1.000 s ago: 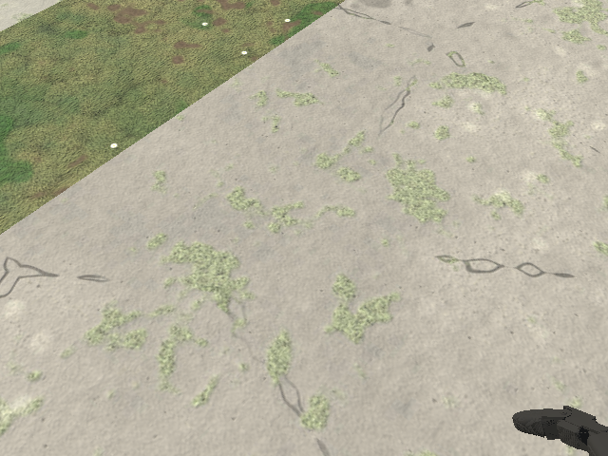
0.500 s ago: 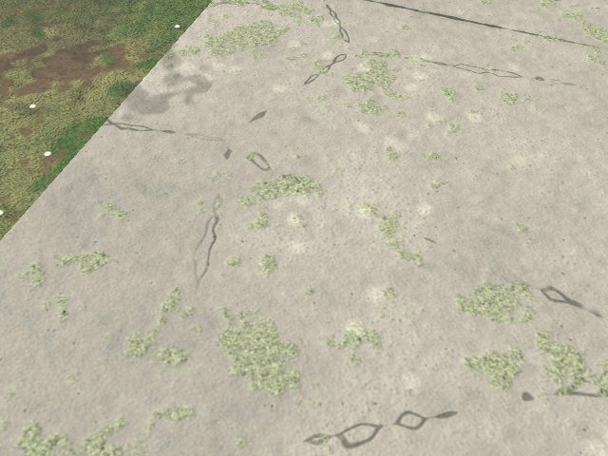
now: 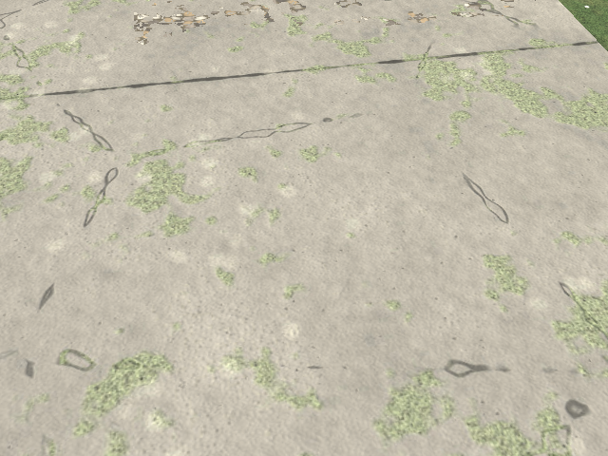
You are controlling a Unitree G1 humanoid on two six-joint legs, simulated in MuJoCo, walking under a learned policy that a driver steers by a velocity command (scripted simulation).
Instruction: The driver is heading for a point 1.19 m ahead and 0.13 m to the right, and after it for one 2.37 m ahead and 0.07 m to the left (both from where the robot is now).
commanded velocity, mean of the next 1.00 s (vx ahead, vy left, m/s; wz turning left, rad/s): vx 1.00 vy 0.00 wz -0.41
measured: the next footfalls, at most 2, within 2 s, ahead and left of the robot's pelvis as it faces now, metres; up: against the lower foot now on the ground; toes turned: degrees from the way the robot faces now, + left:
right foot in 0.26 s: +0.40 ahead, -0.05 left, +0.00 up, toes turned -18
left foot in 0.66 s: +0.85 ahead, -0.06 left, +0.00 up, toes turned -30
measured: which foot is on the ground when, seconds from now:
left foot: down 0.00-0.24, up 0.26-0.64, down 0.66-1.00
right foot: up 0.00-0.24, down 0.26-0.68, up 0.70-1.00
